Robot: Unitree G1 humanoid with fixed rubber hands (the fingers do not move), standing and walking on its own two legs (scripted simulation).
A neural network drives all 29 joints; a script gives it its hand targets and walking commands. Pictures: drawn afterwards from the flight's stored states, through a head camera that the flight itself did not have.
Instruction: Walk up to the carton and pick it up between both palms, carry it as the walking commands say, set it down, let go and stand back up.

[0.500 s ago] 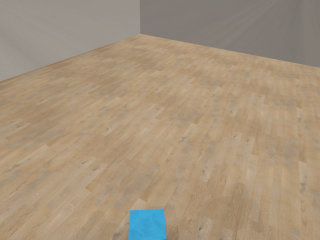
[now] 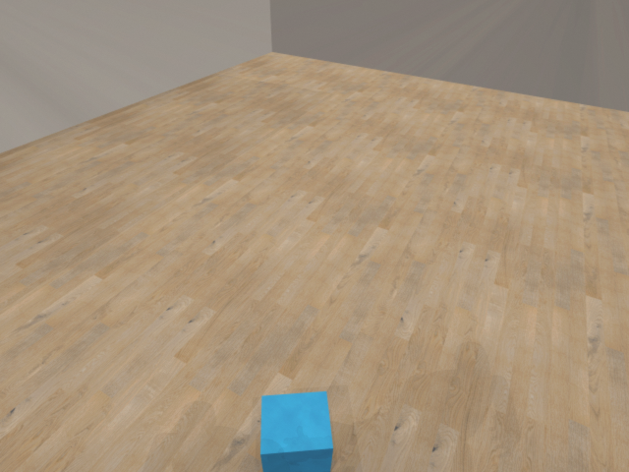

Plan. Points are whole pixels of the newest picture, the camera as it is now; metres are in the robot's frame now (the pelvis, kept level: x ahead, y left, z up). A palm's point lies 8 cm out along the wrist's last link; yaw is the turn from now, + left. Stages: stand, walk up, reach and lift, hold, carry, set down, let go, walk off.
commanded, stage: stand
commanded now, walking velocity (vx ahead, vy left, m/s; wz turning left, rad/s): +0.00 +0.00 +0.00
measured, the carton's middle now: (295, 434) +0.50 +0.06 -0.69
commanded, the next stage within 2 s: none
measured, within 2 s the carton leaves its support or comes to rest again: neither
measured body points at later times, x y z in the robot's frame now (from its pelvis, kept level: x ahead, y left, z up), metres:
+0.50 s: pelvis -0.02 +0.00 +0.00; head -0.05 +0.01 +0.45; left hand +0.05 +0.30 -0.13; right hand +0.05 -0.30 -0.12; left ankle +0.02 +0.09 -0.74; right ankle +0.00 -0.10 -0.74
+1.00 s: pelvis -0.02 +0.00 +0.00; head -0.04 +0.01 +0.45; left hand +0.05 +0.30 -0.13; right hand +0.06 -0.30 -0.12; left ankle +0.02 +0.09 -0.74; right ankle +0.00 -0.10 -0.74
